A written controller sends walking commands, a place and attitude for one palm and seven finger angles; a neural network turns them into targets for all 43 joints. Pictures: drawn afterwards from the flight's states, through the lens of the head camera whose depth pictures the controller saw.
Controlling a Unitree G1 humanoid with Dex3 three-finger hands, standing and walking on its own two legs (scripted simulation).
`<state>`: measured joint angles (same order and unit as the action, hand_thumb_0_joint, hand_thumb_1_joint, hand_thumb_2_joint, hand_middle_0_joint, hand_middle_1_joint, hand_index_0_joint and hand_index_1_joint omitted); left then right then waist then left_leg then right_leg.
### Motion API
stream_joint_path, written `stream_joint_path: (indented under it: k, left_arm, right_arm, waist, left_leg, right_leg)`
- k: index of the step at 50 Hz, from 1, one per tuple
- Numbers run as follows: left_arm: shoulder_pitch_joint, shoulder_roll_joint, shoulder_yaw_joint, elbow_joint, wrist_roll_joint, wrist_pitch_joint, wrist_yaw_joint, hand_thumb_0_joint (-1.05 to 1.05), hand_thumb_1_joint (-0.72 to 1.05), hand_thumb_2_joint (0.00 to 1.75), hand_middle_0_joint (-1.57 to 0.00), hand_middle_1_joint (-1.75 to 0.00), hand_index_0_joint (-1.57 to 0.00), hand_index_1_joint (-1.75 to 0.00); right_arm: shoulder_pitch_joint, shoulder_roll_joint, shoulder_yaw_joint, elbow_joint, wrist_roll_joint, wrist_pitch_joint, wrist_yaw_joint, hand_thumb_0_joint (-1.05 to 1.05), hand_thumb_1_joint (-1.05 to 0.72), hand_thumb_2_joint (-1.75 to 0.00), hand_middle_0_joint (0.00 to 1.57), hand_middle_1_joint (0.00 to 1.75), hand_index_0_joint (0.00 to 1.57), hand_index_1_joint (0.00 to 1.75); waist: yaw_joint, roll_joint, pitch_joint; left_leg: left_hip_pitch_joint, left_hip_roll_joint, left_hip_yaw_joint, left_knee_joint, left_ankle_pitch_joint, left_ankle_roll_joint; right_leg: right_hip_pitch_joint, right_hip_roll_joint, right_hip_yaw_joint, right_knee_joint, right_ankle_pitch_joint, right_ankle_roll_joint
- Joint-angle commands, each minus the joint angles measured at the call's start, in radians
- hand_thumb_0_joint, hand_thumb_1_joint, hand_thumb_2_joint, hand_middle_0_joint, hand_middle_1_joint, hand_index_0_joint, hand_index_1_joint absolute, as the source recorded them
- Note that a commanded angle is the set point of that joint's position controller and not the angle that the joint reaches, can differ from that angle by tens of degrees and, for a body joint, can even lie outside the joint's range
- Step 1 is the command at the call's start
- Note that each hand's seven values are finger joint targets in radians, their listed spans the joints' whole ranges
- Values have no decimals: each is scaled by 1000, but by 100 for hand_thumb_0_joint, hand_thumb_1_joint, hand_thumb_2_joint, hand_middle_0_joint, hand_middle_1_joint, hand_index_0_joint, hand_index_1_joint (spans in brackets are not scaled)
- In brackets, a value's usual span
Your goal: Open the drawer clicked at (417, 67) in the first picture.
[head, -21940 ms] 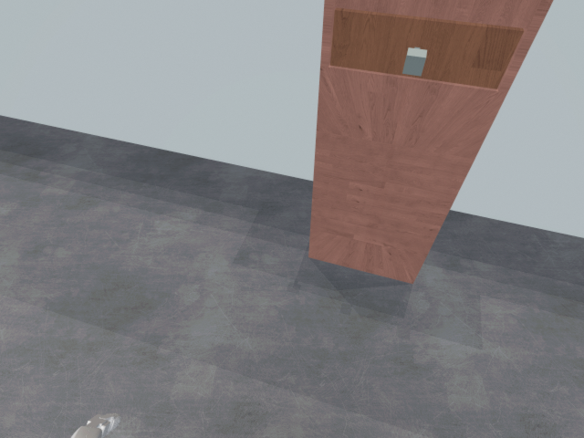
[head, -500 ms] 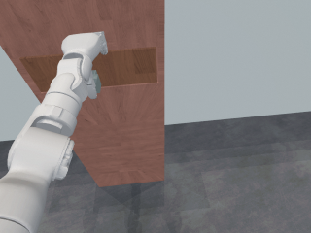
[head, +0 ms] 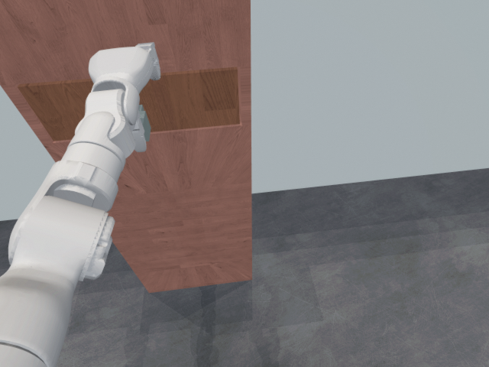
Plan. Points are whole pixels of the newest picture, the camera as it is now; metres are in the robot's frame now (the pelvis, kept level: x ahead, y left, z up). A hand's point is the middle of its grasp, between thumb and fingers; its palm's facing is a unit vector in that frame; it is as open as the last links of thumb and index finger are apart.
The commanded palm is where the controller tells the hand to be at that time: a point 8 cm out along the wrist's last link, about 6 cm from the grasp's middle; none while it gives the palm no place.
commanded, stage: lower the fingers behind the handle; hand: left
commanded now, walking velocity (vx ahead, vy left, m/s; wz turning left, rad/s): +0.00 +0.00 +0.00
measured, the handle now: (137, 120) +0.53 +0.17 +0.14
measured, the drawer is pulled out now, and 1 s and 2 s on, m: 0.00 0.00 0.00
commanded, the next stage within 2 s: lift the fingers back up to retry in 0.94 s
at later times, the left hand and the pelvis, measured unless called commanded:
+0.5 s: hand (134, 100) +0.51 +0.15 +0.20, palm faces +0.11 -0.02 -0.99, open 13.6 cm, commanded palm +0.49 +0.19 +0.17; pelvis +0.00 +0.01 +0.00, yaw +0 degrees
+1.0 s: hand (134, 100) +0.51 +0.15 +0.20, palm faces +0.10 -0.01 -0.99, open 13.6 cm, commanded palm +0.49 +0.19 +0.17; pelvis +0.00 +0.01 +0.00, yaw +0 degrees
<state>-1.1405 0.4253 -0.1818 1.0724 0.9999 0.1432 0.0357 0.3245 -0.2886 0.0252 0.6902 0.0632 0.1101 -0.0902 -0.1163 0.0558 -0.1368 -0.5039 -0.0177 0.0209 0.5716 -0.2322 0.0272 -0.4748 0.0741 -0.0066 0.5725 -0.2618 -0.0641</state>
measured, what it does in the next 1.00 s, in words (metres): stands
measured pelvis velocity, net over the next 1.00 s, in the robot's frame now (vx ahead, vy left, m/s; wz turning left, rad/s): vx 0.00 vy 0.01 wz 0.00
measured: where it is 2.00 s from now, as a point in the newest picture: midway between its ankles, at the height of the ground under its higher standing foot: outside the picture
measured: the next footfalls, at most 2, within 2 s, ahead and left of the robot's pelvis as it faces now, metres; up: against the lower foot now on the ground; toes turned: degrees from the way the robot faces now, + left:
none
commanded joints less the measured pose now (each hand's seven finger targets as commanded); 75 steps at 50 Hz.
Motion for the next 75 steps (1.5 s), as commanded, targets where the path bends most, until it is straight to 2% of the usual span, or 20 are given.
stream_joint_path:
  k: [1, 3, 10, 12, 16, 17, 19, 24, 27, 35, 44, 48, 52, 57, 59, 63, 64, 67, 72, 75]
  left_arm:
    - [-279, 298, 54, 8, 29, 57, -13, 0, -50, 30, -30, -120, -30, -120]
    - [-282, 286, 43, 4, 24, 57, -20, 0, -50, 30, -30, -120, -30, -120]
    - [-238, 299, 42, 2, 23, 58, -25, 0, -50, 30, -30, -120, -30, -120]
    - [-216, 282, 32, -17, 18, 60, -27, 0, -50, 30, -30, -120, -30, -120]
    - [-218, 287, 31, -27, 16, 67, -29, 0, -50, 30, -30, -120, -30, -120]
    - [-223, 266, 19, -35, 16, 71, -28, 0, -50, 30, -30, -120, -30, -120]
    - [-192, 275, 29, -43, 11, 76, -29, 0, -50, 30, -30, -120, -30, -120]
    - [-231, 249, 4, -63, 12, 98, -28, 0, -50, 30, -30, -120, -30, -120]
    - [-237, 221, -10, -71, 15, 119, -29, 0, -50, 30, -30, -120, -30, -120]
    - [-236, 229, -7, -57, 19, 144, -47, 0, -50, 30, -30, -120, -30, -120]
    - [-232, 234, -9, -70, 11, 126, -61, 0, -50, 30, -30, -120, -30, -120]
    - [-218, 236, -3, -76, 9, 114, -65, 0, -50, 30, -30, -120, -30, -120]
    - [-212, 258, 4, -71, 6, 109, -63, 0, -50, 30, -30, -120, -30, -120]
    - [-240, 256, 8, -44, 2, 103, -55, 0, -50, 30, -30, -120, -30, -120]
    - [-240, 270, 22, -33, -6, 105, -53, 0, -50, 30, -30, -120, -30, -120]
    - [-298, 255, 18, -44, -6, 93, -45, 0, -50, 30, -30, -120, -30, -120]
    - [-309, 284, 36, -36, 2, 90, -40, 0, -50, 30, -30, -120, -30, -120]
    - [-349, 290, 33, -34, 9, 86, -36, 0, -50, 30, -30, -120, -30, -120]
    - [-414, 323, 59, -56, 11, 70, -33, 0, -50, 30, -30, -120, -30, -120]
    - [-425, 383, 107, -85, 14, 55, -32, 0, -50, 30, -30, -120, -30, -120]
  right_arm:
    - [-8, -137, -46, -109, -4, -28, -9, 0, -90, -90, 20, 30, 20, 30]
    - [-13, -140, -47, -113, -1, -26, -10, 0, -90, -90, 20, 30, 20, 30]
    - [-28, -141, -40, -126, 2, -22, -16, 0, -90, -90, 20, 30, 20, 30]
    - [-34, -137, -39, -135, 3, -22, -16, 0, -90, -90, 20, 30, 20, 30]
    - [-46, -142, -36, -138, 5, -16, -21, 0, -90, -90, 20, 30, 20, 30]
    - [-44, -141, -37, -137, 5, -15, -20, 0, -90, -90, 20, 30, 20, 30]
    - [-47, -140, -36, -143, 4, -12, -20, 0, -90, -90, 20, 30, 20, 30]
    - [-71, -144, -29, -136, 8, -6, -25, 0, -90, -90, 20, 30, 20, 30]
    - [-78, -144, -25, -133, 7, -4, -29, 0, -90, -90, 20, 30, 20, 30]
    - [-69, -142, -23, -131, 3, 9, -34, 0, -90, -90, 20, 30, 20, 30]
    - [-76, -138, -20, -147, 6, 12, -38, 0, -90, -90, 20, 30, 20, 30]
    - [-64, -139, -25, -149, 5, 11, -38, 0, -90, -90, 20, 30, 20, 30]
    - [-70, -139, -19, -152, 8, 10, -42, 0, -90, -90, 20, 30, 20, 30]
    - [-37, -133, -27, -138, 6, 4, -34, 0, -90, -90, 20, 30, 20, 30]
    - [-29, -132, -28, -139, 5, 4, -32, 0, -90, -90, 20, 30, 20, 30]
    - [-27, -128, -33, -134, 7, 0, -25, 0, -90, -90, 20, 30, 20, 30]
    - [-28, -129, -31, -131, 8, -2, -25, 0, -90, -90, 20, 30, 20, 30]
    - [-30, -127, -28, -127, 9, -10, -26, 0, -90, -90, 20, 30, 20, 30]
    - [-21, -122, -32, -116, 6, -23, -24, 0, -90, -90, 20, 30, 20, 30]
    - [-24, -120, -35, -115, 5, -25, -26, 0, -90, -90, 20, 30, 20, 30]
  waist:
    - [13, -169, -120]
    - [6, -189, -109]
    - [14, -181, -77]
    - [21, -182, -83]
    - [17, -185, -81]
    - [14, -181, -84]
    - [26, -180, -96]
    - [12, -161, -66]
    - [9, -162, -69]
    - [11, -173, -123]
    - [11, -176, -88]
    - [14, -180, -104]
    - [15, -189, -87]
    - [13, -145, -122]
    - [15, -167, -134]
    - [11, -153, -127]
    - [9, -145, -114]
    - [3, -149, -99]
    - [6, -146, -138]
    - [22, -146, -185]
  left_leg:
    - [-6, -2, 19, -68, -80, 20]
    - [-10, -2, 20, -66, -80, 21]
    - [-16, -5, 22, -67, -90, 21]
    - [-1, -8, 23, -70, -83, 21]
    - [-1, -7, 24, -67, -76, 22]
    - [8, -7, 23, -68, -72, 22]
    - [14, -9, 26, -67, -59, 22]
    - [32, -7, 19, -75, -77, 24]
    - [46, -7, 16, -77, -78, 24]
    - [43, -7, 13, -55, -45, 23]
    - [15, -8, 15, -49, -69, 25]
    - [15, -8, 14, -44, -63, 23]
    - [-3, -10, 16, -49, -89, 22]
    - [17, -1, 13, -44, -71, 17]
    - [11, 0, 17, -41, -63, 18]
    - [22, 4, 12, -50, -70, 18]
    - [16, 6, 10, -55, -82, 17]
    - [6, 6, 8, -62, -105, 18]
    - [13, 8, 8, -65, -87, 21]
    - [16, 7, 9, -67, -67, 22]
  right_leg:
    - [109, -72, 76, -158, -92, 60]
    - [107, -72, 78, -167, -99, 61]
    - [81, -69, 72, -160, -128, 61]
    - [82, -65, 64, -157, -122, 60]
    - [74, -66, 64, -155, -118, 61]
    - [66, -63, 58, -151, -110, 60]
    - [80, -62, 56, -147, -90, 59]
    - [29, -57, 43, -150, -128, 59]
    - [8, -52, 32, -142, -131, 58]
    - [36, -53, 31, -116, -79, 58]
    - [33, -58, 42, -126, -109, 60]
    - [40, -55, 40, -119, -99, 57]
    - [37, -59, 46, -128, -145, 61]
    - [48, -55, 44, -112, -97, 55]
    - [76, -57, 51, -120, -72, 57]
    - [75, -56, 51, -128, -78, 55]
    - [66, -56, 52, -128, -91, 55]
    - [64, -59, 57, -137, -123, 58]
    - [104, -65, 68, -139, -98, 60]
    - [153, -71, 77, -138, -69, 59]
